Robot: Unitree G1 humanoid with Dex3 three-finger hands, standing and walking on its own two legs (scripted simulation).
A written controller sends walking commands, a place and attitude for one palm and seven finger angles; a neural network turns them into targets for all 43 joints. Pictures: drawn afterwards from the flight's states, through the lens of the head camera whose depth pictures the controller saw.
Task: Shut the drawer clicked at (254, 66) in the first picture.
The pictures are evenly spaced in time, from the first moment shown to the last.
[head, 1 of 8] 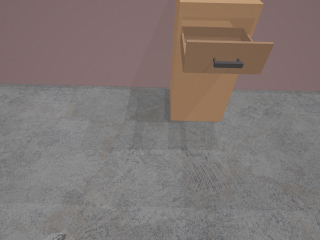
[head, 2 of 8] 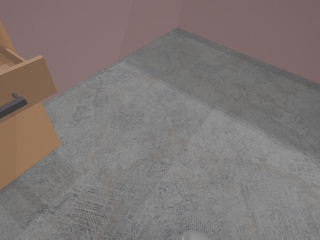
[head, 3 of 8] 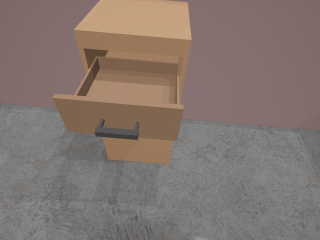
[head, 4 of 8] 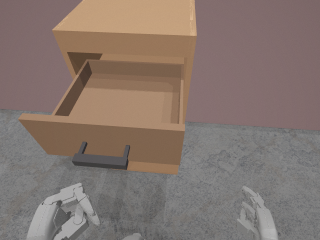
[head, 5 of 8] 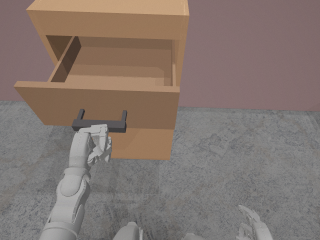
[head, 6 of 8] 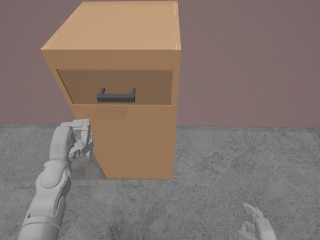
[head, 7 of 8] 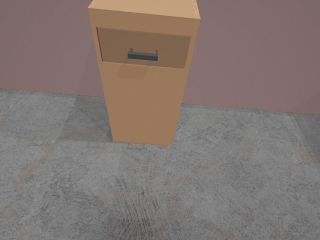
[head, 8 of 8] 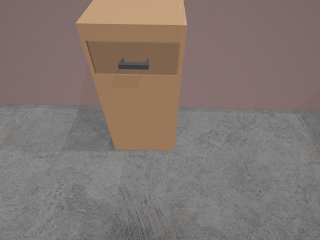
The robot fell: no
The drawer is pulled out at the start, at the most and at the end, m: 0.30 0.30 0.00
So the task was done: yes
